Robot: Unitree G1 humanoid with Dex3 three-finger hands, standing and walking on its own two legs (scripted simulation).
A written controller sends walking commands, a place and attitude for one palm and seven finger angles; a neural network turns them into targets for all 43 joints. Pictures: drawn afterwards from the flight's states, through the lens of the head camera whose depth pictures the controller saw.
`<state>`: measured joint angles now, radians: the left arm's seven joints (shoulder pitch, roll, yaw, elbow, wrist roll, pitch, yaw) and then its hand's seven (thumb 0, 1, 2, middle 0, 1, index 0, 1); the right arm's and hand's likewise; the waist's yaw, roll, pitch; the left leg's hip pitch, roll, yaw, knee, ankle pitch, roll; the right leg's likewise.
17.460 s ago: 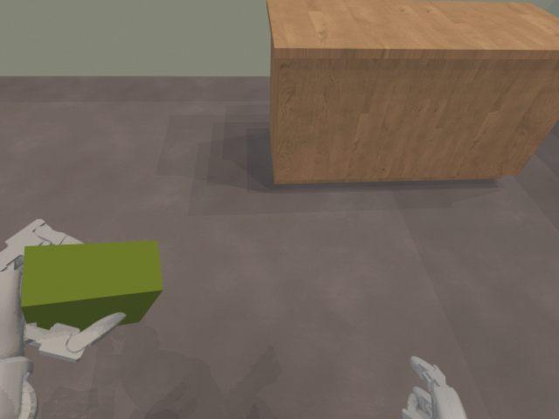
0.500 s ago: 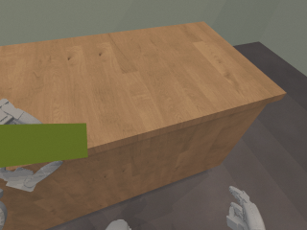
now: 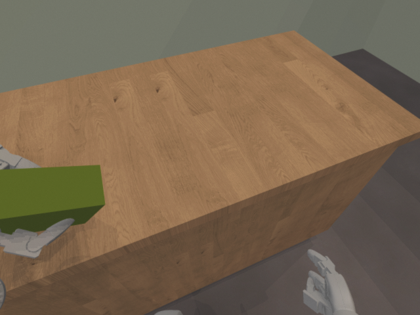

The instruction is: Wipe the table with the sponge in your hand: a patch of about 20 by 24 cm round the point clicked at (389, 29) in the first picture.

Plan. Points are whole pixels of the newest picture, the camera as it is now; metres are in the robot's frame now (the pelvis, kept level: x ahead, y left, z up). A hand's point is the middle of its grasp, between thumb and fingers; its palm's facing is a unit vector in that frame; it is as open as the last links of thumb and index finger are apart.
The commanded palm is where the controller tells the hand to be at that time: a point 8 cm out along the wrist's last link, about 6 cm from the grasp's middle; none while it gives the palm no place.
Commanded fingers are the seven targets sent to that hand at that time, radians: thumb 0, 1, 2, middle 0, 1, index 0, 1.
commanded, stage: shuffle to correct the standing spot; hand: left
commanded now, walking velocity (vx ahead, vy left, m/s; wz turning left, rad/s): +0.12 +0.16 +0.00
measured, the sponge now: (62, 201) +0.24 +0.22 +0.16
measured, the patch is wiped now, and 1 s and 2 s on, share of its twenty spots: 0.00 0.00 0.00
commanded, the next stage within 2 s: come to a stop and stand still in 0.04 s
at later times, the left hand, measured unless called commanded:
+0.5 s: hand out of the picture +0.22 +0.32 +0.19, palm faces +0.41 -0.85 -0.34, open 9.8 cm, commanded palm +0.17 +0.36 +0.20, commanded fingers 0.00 0.10 1.30 -1.20 -1.60 -1.20 -1.60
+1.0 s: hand out of the picture +0.22 +0.33 +0.16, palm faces +0.27 -0.84 -0.48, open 9.8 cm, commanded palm +0.16 +0.37 +0.20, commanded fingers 0.00 0.10 1.30 -1.20 -1.60 -1.20 -1.60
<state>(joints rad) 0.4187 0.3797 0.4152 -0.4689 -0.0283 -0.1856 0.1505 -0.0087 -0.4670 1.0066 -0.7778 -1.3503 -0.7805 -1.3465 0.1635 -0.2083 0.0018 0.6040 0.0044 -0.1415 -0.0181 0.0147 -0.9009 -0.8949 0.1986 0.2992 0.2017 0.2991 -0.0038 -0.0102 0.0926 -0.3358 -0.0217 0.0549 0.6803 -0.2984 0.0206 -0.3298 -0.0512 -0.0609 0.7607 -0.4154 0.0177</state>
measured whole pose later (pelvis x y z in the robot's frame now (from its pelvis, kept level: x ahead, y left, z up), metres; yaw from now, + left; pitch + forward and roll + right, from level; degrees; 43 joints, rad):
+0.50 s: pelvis +0.01 +0.08 +0.02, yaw +1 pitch -2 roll -2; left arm 0.45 0.35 0.35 -0.57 -0.03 -0.16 0.13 -0.01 -0.47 1.01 -0.78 -1.35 -0.78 -1.35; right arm 0.17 -0.12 0.06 0.62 -0.01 -0.14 -0.04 0.01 -0.90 -0.89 0.20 0.30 0.21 0.30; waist 0.01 -0.03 0.05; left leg -0.27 0.05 -0.02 0.51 -0.22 -0.03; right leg -0.19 -0.01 0.01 0.43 -0.22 0.04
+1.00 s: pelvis +0.00 +0.09 +0.02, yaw +0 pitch -2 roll -1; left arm 0.47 0.42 0.36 -0.46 -0.01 -0.23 0.06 -0.01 -0.47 1.01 -0.78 -1.35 -0.78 -1.35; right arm 0.24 -0.21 0.00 0.58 0.01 -0.16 -0.04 0.01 -0.90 -0.90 0.20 0.30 0.20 0.30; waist 0.01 -0.03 0.12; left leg -0.27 0.04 0.02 0.49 -0.19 -0.01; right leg -0.21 -0.03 0.04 0.43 -0.19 0.05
